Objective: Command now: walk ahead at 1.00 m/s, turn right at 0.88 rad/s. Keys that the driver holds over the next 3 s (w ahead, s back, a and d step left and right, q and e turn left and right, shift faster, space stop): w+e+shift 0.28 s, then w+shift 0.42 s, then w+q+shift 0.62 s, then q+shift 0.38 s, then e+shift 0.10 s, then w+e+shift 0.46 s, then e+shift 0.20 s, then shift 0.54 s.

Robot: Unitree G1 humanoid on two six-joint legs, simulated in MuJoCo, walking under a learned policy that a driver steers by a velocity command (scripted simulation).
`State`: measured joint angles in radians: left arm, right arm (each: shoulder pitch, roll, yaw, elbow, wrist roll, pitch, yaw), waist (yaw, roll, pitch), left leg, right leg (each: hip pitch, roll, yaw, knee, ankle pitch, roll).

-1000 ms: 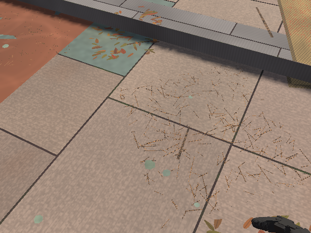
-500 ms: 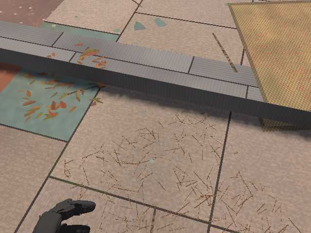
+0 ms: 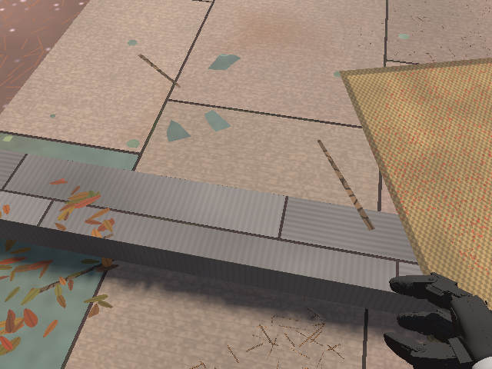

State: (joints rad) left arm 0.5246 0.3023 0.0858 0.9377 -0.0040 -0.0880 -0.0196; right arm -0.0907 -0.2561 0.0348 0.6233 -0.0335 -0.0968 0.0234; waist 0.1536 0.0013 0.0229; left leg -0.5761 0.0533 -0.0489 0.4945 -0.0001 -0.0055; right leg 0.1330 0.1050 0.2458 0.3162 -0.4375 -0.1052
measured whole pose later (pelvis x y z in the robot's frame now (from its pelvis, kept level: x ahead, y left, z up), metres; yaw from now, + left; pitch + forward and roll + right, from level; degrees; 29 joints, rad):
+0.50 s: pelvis +0.44 -0.05 -0.01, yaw -23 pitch +1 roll +1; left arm 0.06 0.28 0.02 0.71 0.05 -0.04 -0.03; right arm 0.42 -0.24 -0.01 0.90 -0.01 -0.07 0.00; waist -0.05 -0.01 0.04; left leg -0.09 0.07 0.10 1.20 -0.34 0.01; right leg -0.49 0.10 -0.08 0.69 -0.22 -0.16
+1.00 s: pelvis +0.89 -0.18 +0.09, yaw -16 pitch +1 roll +2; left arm 0.21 0.20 0.00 0.69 0.07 -0.11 -0.01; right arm 0.40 -0.28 -0.04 0.88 -0.02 -0.02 0.00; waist -0.02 0.01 -0.09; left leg -0.43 -0.19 0.08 0.86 -0.46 0.16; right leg -0.58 0.02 0.10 1.78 -0.24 -0.07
